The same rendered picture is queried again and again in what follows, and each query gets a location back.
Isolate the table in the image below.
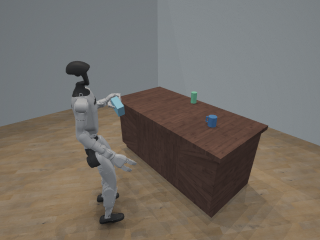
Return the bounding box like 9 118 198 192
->
120 86 268 218

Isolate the left robot forearm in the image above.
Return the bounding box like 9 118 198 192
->
96 98 108 109

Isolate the right robot shin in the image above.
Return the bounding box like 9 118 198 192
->
103 187 118 219

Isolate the right robot forearm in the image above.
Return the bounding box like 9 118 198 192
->
78 133 116 160

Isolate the right robot hand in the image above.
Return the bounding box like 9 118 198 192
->
111 153 137 172

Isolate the right robot upper arm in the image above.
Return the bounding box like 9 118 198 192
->
74 98 90 143

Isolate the left robot hand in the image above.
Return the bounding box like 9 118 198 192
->
105 93 122 109

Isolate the robot right thigh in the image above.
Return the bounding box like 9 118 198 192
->
86 149 117 193

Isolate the sponge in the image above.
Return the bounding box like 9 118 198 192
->
110 96 125 117

